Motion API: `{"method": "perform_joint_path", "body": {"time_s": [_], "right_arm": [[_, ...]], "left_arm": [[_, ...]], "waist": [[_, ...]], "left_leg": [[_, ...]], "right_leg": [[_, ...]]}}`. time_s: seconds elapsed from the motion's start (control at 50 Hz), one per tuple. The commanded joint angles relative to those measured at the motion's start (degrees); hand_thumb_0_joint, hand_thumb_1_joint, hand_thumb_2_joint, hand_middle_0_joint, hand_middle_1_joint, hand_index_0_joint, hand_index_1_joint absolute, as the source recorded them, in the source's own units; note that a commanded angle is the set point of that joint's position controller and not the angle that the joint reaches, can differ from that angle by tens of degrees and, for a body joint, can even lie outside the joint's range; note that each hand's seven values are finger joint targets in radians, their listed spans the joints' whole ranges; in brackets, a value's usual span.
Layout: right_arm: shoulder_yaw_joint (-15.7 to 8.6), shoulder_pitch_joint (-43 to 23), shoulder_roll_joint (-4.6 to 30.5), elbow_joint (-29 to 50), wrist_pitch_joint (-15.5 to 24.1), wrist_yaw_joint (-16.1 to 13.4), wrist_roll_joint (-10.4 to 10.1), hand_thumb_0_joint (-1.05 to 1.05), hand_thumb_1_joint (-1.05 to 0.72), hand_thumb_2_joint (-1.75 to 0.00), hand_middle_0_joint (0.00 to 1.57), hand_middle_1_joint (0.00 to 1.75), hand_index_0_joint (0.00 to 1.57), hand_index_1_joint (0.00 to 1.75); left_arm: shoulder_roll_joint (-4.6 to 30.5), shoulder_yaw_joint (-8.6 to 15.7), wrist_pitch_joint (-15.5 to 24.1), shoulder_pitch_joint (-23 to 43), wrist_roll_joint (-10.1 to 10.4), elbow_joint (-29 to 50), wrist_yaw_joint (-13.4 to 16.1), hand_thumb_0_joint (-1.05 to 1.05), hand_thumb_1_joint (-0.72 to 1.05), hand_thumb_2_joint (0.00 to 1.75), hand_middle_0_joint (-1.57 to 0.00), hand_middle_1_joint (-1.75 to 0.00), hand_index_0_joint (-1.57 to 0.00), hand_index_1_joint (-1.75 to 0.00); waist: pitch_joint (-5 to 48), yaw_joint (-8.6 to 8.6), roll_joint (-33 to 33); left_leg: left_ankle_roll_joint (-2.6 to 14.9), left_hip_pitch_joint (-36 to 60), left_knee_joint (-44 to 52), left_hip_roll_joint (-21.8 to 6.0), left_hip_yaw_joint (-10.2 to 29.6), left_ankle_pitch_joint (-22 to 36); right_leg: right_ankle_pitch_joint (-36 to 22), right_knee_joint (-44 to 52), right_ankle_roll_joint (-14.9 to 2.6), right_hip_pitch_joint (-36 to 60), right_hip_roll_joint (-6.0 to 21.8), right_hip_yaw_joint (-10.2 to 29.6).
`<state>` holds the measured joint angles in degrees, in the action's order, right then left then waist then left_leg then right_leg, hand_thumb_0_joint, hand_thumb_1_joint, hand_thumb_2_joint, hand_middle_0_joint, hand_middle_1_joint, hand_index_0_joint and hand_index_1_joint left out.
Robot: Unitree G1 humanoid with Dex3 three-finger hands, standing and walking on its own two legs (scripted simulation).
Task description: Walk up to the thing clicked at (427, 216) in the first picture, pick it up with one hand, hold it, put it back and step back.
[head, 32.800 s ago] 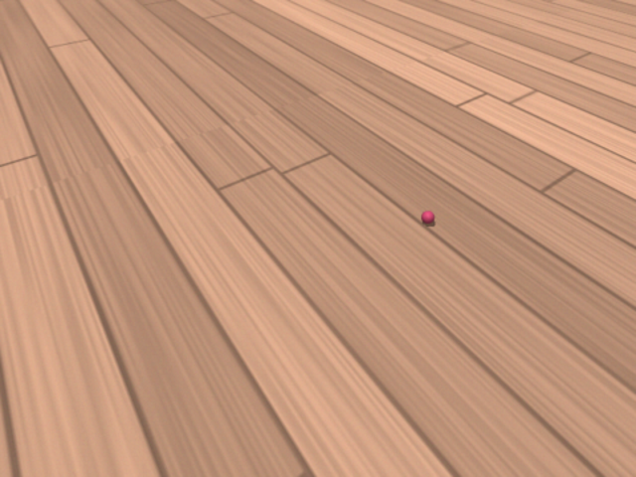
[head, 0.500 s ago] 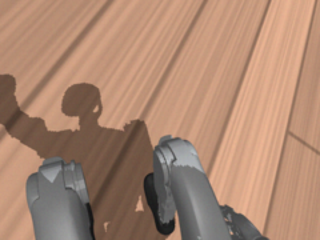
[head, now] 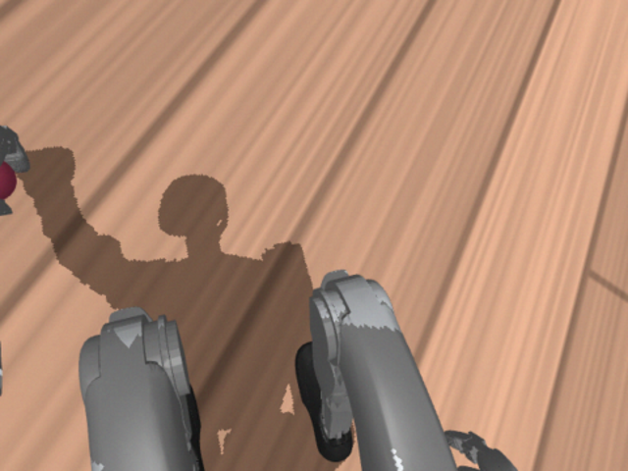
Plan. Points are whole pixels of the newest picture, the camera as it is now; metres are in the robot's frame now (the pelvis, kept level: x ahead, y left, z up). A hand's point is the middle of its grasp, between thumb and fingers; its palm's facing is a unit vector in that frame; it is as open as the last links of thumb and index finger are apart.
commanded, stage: lift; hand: left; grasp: from above
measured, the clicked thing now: out of the picture +0.50 +0.34 -0.16
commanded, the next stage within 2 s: hold in 1.60 s
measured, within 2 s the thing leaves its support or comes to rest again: neither
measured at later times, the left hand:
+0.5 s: hand out of the picture +0.41 +0.34 -0.01, palm faces -0.43 -0.11 -0.90, open 7.5 cm
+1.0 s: hand out of the picture +0.34 +0.30 +0.20, palm faces -0.42 -0.14 -0.90, open 7.5 cm
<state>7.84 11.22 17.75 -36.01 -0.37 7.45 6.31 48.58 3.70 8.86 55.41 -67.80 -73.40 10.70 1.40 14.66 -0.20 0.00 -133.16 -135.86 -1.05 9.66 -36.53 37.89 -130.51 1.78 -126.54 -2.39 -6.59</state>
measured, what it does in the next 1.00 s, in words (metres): rises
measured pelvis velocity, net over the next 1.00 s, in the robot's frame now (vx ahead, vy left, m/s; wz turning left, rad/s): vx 0.02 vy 0.00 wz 0.14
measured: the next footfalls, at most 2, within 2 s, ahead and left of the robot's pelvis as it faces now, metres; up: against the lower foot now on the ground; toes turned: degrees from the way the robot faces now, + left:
none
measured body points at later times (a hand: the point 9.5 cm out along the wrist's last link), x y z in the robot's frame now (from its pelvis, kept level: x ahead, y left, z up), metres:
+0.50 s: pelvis +0.00 +0.00 +0.09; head +0.19 +0.06 +0.49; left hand +0.43 +0.34 +0.04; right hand +0.12 -0.26 -0.03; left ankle +0.08 +0.13 -0.31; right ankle +0.11 -0.12 -0.31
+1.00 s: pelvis +0.02 +0.00 +0.27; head +0.12 +0.03 +0.71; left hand +0.35 +0.31 +0.25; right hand +0.17 -0.24 +0.15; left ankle +0.08 +0.13 -0.31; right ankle +0.11 -0.12 -0.31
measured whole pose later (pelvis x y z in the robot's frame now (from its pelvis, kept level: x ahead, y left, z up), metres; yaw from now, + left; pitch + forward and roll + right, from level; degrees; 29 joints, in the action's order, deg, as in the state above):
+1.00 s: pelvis +0.02 +0.00 +0.27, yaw +8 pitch +22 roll -3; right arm -0.2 11.0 13.9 -38.7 -1.3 -2.1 -2.0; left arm 29.7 -5.4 0.8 20.5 -55.9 -40.1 3.0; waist 9.7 4.9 2.6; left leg 0.0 -76.0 -84.6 -2.1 2.7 -30.4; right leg 31.2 -82.1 1.0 -72.7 -1.3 -1.5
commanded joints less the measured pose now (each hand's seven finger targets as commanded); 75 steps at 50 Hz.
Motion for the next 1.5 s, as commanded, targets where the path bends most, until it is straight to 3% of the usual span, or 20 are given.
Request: {"method": "perform_joint_path", "body": {"time_s": [0.0,0.14,0.36,0.4,0.46,0.52,0.58,0.62,0.72,0.78,0.82,0.98,1.0,1.08,1.26,1.28,1.32,1.38,1.44,1.48], "right_arm": [[-6.3,10.9,14.6,0.8,-0.4,-1.4,-0.8,0.0,-0.92,-0.9,0.2,0.3,0.2,0.3],[-8.5,11.7,13.2,0.8,-1.8,-2.0,-2.3,0.0,-0.91,-0.9,0.2,0.3,0.2,0.3],[-10.7,10.0,10.3,2.3,-2.2,-3.7,-4.5,0.0,-0.91,-0.9,0.2,0.3,0.2,0.3],[-11.1,9.4,10.4,2.6,-2.3,-4.2,-5.0,0.0,-0.91,-0.9,0.2,0.3,0.2,0.3],[-11.3,8.4,9.9,3.2,-2.3,-5.0,-5.7,0.0,-0.91,-0.9,0.2,0.3,0.2,0.3],[-11.6,7.0,9.6,3.8,-2.4,-5.8,-6.3,0.0,-0.91,-0.9,0.2,0.3,0.2,0.3],[-11.7,5.8,8.7,3.7,-2.5,-6.5,-6.6,0.0,-0.9,-0.9,0.2,0.3,0.2,0.3],[-11.6,5.1,8.3,3.8,-2.5,-7.1,-7.0,0.0,-0.9,-0.9,0.2,0.3,0.2,0.3],[-11.6,3.2,7.1,3.7,-2.0,-8.4,-7.6,0.0,-0.9,-0.9,0.2,0.3,0.2,0.3],[-11.5,2.6,6.4,3.4,-1.5,-9.0,-7.9,0.0,-0.91,-0.9,0.2,0.3,0.2,0.3],[-11.4,2.4,5.9,2.8,-1.0,-9.5,-8.1,0.0,-0.91,-0.9,0.2,0.3,0.2,0.3],[-11.5,1.9,5.1,1.3,1.9,-11.0,-8.5,0.0,-0.91,-0.9,0.2,0.3,0.2,0.3],[-11.5,2.0,4.9,1.2,2.2,-11.0,-8.5,0.0,-0.91,-0.9,0.2,0.3,0.2,0.3],[-12.1,3.1,4.6,0.7,3.2,-11.1,-8.6,0.0,-0.91,-0.9,0.2,0.3,0.2,0.3],[-12.4,4.4,4.4,-0.7,3.7,-11.1,-8.5,0.0,-0.91,-0.9,0.2,0.3,0.2,0.3],[-12.4,4.4,4.3,-0.6,3.7,-11.0,-8.5,0.0,-0.91,-0.9,0.2,0.3,0.2,0.3],[-12.6,4.4,4.4,-0.8,3.7,-11.0,-8.3,0.0,-0.91,-0.9,0.2,0.3,0.2,0.3],[-12.7,4.3,4.5,-0.5,3.6,-10.8,-8.4,0.0,-0.91,-0.9,0.2,0.3,0.2,0.3],[-12.9,4.4,4.4,-0.2,3.3,-10.7,-8.4,0.0,-0.91,-0.9,0.2,0.3,0.2,0.3],[-13.0,4.0,4.3,0.4,3.2,-10.6,-8.4,0.0,-0.91,-0.9,0.2,0.3,0.2,0.3]], "left_arm": [[15.5,3.2,-0.9,16.1,2.4,11.5,0.4,0.0,0.63,0.49,-0.94,-0.66,-1.0,-0.6],[14.0,3.5,-1.5,14.1,4.2,21.4,-2.4,0.0,0.64,0.52,-0.95,-0.66,-1.0,-0.6],[6.8,0.5,-2.2,4.6,8.9,28.7,-5.6,0.0,0.6,0.54,-0.88,-0.73,-0.95,-0.66],[7.9,1.7,-2.5,3.6,9.3,31.3,-5.5,0.0,0.59,0.55,-0.87,-0.73,-0.94,-0.66],[5.5,0.4,-3.0,1.8,10.1,34.3,-6.2,0.0,0.6,0.55,-0.87,-0.77,-0.94,-0.69],[4.7,1.0,-4.3,-1.8,10.8,37.4,-6.4,0.0,0.6,0.58,-0.88,-0.76,-0.94,-0.69],[2.6,-0.1,-5.5,-4.4,11.1,39.7,-6.7,0.0,0.57,0.61,-0.86,-0.78,-0.92,-0.71],[3.0,0.9,-6.2,-6.3,11.5,41.0,-6.5,0.0,0.55,0.59,-0.85,-0.76,-0.91,-0.7],[-0.3,-1.3,-7.5,-11.6,12.3,45.4,-7.2,0.0,0.54,0.59,-0.83,-0.78,-0.89,-0.71],[-3.2,-2.1,-8.2,-15.7,12.7,45.9,-7.1,0.0,0.56,0.6,-0.85,-0.78,-0.91,-0.71],[-2.6,-1.4,-8.3,-17.1,12.6,46.0,-6.6,0.0,0.57,0.6,-0.86,-0.78,-0.92,-0.72],[-6.5,-3.8,-7.6,-18.3,11.9,40.6,-4.5,0.0,0.57,0.59,-0.85,-0.8,-0.91,-0.73],[-8.3,-5.6,-7.5,-17.9,11.7,40.4,-4.3,0.0,0.58,0.58,-0.85,-0.8,-0.92,-0.73],[-11.4,-7.7,-7.4,-19.9,10.9,38.6,-3.3,0.0,0.56,0.54,-0.81,-0.83,-0.89,-0.74],[-11.1,-7.6,-8.7,-17.7,9.8,35.6,0.6,0.0,0.61,0.57,-0.86,-0.83,-0.94,-0.75],[-12.1,-8.7,-8.8,-16.1,10.1,36.0,0.6,0.0,0.62,0.57,-0.87,-0.83,-0.94,-0.75],[-11.3,-7.4,-9.3,-17.7,10.0,34.4,1.0,0.0,0.63,0.59,-0.88,-0.81,-0.95,-0.74],[-14.2,-9.5,-10.1,-18.9,10.6,32.8,0.6,0.0,0.6,0.56,-0.86,-0.8,-0.93,-0.72],[-13.7,-8.9,-10.5,-20.8,11.3,33.5,-0.1,0.0,0.56,0.54,-0.85,-0.76,-0.91,-0.69],[-14.8,-9.7,-10.7,-20.6,12.0,34.2,-0.5,0.0,0.58,0.57,-0.87,-0.77,-0.93,-0.71]], "waist": [[40.9,-1.83,21.6],[47.1,-3.89,21.0],[44.2,-5.72,14.0],[44.7,-6.66,14.1],[44.3,-6.77,14.1],[44.6,-7.93,14.6],[43.2,-7.55,13.5],[43.1,-8.46,12.3],[39.7,-8.72,12.1],[37.6,-8.95,10.7],[35.7,-9.09,8.8],[25.8,-9.67,6.4],[25.2,-9.24,6.3],[26.1,-9.62,5.8],[23.4,-10.97,4.2],[23.2,-10.49,4.3],[22.4,-11.46,4.9],[21.1,-11.05,3.4],[20.9,-12.49,2.5],[20.6,-11.99,2.8]], "left_leg": [[0.84,34.5,17.0,0.7,-5.1,7.5],[1.41,39.4,20.2,0.9,-6.0,10.6],[2.59,41.2,29.3,0.7,-6.2,3.7],[2.49,43.7,31.8,0.4,-5.4,3.2],[2.31,47.4,36.3,0.2,-4.4,2.1],[1.94,52.6,40.4,-0.2,-3.9,2.7],[1.89,55.8,43.9,-0.2,-3.7,3.4],[1.92,58.9,46.5,-0.1,-4.0,4.0],[1.77,64.7,53.4,-0.2,-5.5,3.4],[1.59,68.7,57.4,-0.2,-5.4,4.2],[1.59,70.4,59.3,0.0,-6.1,5.6],[1.26,78.2,71.0,0.4,-6.2,2.5],[1.18,79.6,72.3,0.4,-6.5,2.5],[0.73,85.3,75.3,0.7,-7.2,8.7],[0.62,94.9,82.9,1.0,-9.0,18.0],[0.61,96.1,83.6,1.1,-9.2,18.3],[0.43,97.8,85.6,1.0,-9.3,18.9],[0.4,99.9,87.9,1.0,-9.2,20.7],[0.49,101.3,89.7,1.4,-9.6,22.5],[0.42,103.2,91.1,1.4,-9.8,23.3]], "right_leg": [[-9.9,14.8,-4.72,17.8,-1.2,-3.1],[-12.3,17.5,-4.46,21.9,-0.8,-1.6],[-8.2,26.5,-3.64,28.3,-0.8,0.7],[-8.1,27.6,-3.61,29.8,-0.6,0.6],[-8.2,29.7,-3.33,32.7,-0.6,0.7],[-8.8,32.2,-3.22,35.5,-0.5,0.8],[-9.5,35.7,-2.99,39.2,-0.4,1.0],[-9.7,38.9,-2.88,42.7,-0.4,1.5],[-8.9,46.9,-2.74,50.3,-0.6,2.5],[-9.7,50.6,-2.76,54.4,-0.5,2.9],[-10.2,54.0,-2.71,58.1,-0.5,3.5],[-6.6,66.2,-2.66,67.5,-0.5,5.6],[-6.5,67.8,-2.7,68.6,-0.5,5.8],[-10.8,72.0,-2.86,73.7,-0.6,6.3],[-19.3,80.4,-2.58,84.2,-0.5,6.9],[-19.6,81.3,-2.5,85.0,-0.4,7.0],[-19.9,82.7,-2.53,86.8,-0.4,7.0],[-21.7,84.6,-2.43,88.8,-0.4,7.0],[-23.5,87.1,-2.21,93.1,-0.3,7.5],[-24.2,88.0,-2.27,94.0,-0.2,7.4]]}}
